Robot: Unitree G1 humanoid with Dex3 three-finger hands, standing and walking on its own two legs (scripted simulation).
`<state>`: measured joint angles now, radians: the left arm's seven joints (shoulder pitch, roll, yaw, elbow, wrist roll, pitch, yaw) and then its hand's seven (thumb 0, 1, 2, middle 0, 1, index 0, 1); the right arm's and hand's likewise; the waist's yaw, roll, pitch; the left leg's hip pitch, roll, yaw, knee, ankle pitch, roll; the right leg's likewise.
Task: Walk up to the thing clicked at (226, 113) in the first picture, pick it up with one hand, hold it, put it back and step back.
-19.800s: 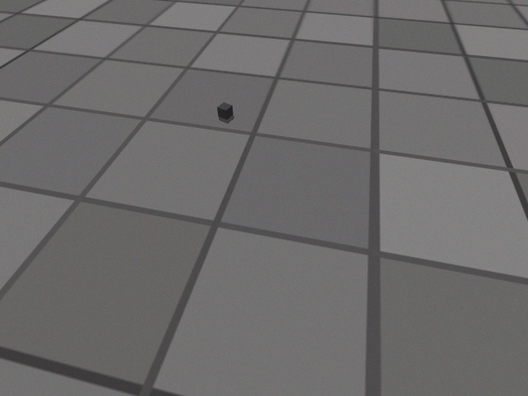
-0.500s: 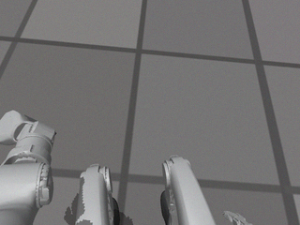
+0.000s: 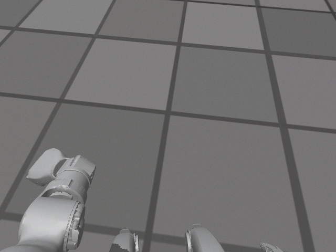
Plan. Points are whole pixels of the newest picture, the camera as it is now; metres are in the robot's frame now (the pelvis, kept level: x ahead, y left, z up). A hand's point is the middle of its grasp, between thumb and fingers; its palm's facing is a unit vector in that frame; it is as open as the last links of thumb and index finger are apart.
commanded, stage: lift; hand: left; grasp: from above
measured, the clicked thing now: (67, 176) +0.36 +0.26 -0.09
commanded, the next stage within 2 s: hold in 0.42 s
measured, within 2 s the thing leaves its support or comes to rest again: neither
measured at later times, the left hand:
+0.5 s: hand (43, 163) +0.36 +0.27 +0.02, palm faces -0.21 -0.40 -0.89, open 10.4 cm
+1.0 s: hand (43, 155) +0.36 +0.25 +0.05, palm faces -0.17 -0.39 -0.90, open 10.4 cm
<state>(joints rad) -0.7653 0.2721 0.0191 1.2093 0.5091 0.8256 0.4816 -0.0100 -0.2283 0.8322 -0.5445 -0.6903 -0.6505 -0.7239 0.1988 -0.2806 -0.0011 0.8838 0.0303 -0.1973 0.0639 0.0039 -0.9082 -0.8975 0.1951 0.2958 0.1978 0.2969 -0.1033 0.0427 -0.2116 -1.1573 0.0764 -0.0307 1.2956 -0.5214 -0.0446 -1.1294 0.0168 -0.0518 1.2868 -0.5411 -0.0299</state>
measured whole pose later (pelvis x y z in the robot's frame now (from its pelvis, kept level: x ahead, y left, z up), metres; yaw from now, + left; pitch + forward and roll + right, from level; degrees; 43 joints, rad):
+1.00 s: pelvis +0.05 +0.01 +0.10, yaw +1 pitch +9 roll +0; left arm -0.68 0.16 -0.02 1.16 0.47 0.88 0.50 -0.01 -0.17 0.83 -0.50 -0.82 -0.60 -0.82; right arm 0.20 -0.28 -0.01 0.87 0.02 -0.13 0.11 0.01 -0.91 -0.89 0.20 0.30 0.20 0.30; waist -0.04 0.04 -0.12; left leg -0.54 0.04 0.02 0.74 -0.37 -0.02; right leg -0.53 -0.01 -0.02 0.75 -0.39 0.00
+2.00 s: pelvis +0.05 +0.01 +0.11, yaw +1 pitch +5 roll +0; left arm -0.64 0.13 -0.07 1.03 0.44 0.97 0.48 -0.01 -0.16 0.82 -0.51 -0.77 -0.61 -0.81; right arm 0.13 -0.28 0.01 0.85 0.03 -0.11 0.12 0.01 -0.91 -0.90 0.19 0.30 0.20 0.30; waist -0.01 0.04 -0.10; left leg -0.38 0.04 0.03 0.60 -0.31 -0.02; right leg -0.37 -0.01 -0.02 0.61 -0.34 0.00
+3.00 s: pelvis +0.02 +0.01 +0.07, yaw +0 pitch +17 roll +0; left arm -0.79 0.21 0.05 1.40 0.56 0.71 0.62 -0.01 -0.15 0.78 -0.51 -0.79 -0.61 -0.78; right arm 0.19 -0.28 -0.04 0.88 -0.03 -0.18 0.14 0.00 -0.87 -0.88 0.20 0.30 0.20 0.30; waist -0.07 -0.03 -0.15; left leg -0.84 0.06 0.02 0.94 -0.41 -0.03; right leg -0.82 0.01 -0.01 0.94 -0.42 -0.01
